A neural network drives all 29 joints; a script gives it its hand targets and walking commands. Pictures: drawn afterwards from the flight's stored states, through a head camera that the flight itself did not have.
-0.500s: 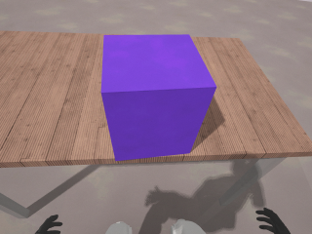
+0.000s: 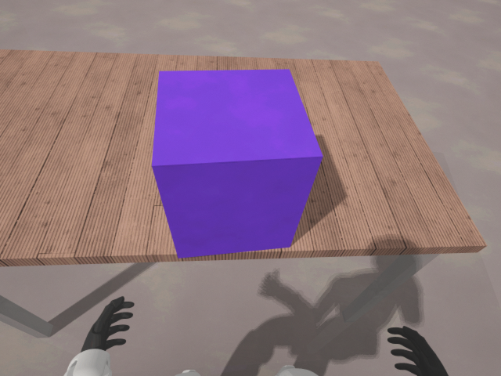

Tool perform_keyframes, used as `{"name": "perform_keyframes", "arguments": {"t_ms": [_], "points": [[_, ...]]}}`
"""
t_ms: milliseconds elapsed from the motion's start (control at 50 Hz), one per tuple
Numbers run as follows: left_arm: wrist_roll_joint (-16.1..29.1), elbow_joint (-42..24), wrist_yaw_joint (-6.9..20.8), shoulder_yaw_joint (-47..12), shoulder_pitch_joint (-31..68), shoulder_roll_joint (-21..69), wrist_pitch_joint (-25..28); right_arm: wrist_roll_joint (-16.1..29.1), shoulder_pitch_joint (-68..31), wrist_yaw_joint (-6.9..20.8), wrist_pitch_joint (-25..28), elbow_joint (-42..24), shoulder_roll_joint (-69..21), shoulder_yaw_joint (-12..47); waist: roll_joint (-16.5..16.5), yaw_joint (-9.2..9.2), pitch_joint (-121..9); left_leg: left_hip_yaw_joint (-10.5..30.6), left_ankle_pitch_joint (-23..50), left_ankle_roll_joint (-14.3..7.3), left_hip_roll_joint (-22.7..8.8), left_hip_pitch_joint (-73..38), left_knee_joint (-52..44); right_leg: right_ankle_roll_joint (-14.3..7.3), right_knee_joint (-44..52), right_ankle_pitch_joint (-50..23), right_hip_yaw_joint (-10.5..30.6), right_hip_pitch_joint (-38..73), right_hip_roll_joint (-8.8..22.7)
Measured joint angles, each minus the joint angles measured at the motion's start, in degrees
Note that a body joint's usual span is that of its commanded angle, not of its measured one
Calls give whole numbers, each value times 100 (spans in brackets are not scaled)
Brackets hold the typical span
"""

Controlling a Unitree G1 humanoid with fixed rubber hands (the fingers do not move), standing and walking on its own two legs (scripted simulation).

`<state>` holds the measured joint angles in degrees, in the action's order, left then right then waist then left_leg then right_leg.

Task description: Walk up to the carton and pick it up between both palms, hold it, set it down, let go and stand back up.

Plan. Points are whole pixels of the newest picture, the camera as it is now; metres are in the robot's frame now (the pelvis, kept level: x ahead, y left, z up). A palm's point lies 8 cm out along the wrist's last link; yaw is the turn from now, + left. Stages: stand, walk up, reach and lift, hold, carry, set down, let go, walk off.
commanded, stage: reach and lift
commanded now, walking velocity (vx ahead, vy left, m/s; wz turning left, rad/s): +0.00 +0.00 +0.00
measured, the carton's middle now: (231, 168) +0.44 +0.05 +0.07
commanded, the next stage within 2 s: none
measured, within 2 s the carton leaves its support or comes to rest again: neither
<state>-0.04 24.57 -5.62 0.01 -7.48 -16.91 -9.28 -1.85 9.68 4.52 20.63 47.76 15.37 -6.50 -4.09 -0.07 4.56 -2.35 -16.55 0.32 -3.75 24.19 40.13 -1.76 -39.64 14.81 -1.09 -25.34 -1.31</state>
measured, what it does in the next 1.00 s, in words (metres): stands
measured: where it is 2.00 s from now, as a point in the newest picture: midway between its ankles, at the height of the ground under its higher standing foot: outside the picture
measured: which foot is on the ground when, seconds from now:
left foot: down 0.00-1.00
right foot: down 0.00-1.00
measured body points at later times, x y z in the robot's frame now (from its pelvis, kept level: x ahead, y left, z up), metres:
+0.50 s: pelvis +0.01 -0.04 +0.01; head +0.05 -0.02 +0.46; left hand +0.24 +0.21 -0.02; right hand +0.21 -0.26 -0.02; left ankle +0.05 +0.14 -0.71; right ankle +0.06 -0.10 -0.72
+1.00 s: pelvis +0.02 -0.04 +0.02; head +0.08 -0.02 +0.46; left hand +0.26 +0.19 +0.03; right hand +0.26 -0.24 +0.03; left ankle +0.05 +0.14 -0.71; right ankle +0.06 -0.10 -0.72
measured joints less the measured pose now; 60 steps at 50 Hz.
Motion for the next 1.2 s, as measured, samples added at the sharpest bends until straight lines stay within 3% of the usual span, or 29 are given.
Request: {"name": "perform_keyframes", "arguments": {"t_ms": [160, 320, 820, 980, 1200], "points": [[1, -36, -38, -1, -1, 0, 249, 0, 242, 0, -374, -1029, -399, 1, -25, 0, -4, -2, 184, 0, 17, -158, -328, -31, 35, -13, -4, 21, 3], [187, -597, -70, -1, -10, 0, 275, 13, 420, -43, -860, -2226, -647, 136, -102, 1, -6, -2, 344, 0, 35, -317, -666, -70, 144, -30, -6, 75, 4], [742, -2295, -326, -2, -522, 71, 625, 762, 723, -45, -1169, -4019, -455, 587, -104, 2, -28, -2, 609, 56, 50, -666, -1431, -84, 625, -137, -27, 305, 4], [858, -2729, -388, -2, -522, 71, 200, 824, 522, -56, -1721, -4512, -318, 587, -103, 2, -30, -2, 609, 56, 52, -666, -1471, -84, 666, -137, -27, 306, 4], [859, -3220, -417, -2, -326, 71, -490, 967, -281, -246, -2267, -4560, -252, 587, -57, 1, -31, -2, 609, 74, 52, -666, -1498, -86, 691, -137, -27, 306, 4]]}}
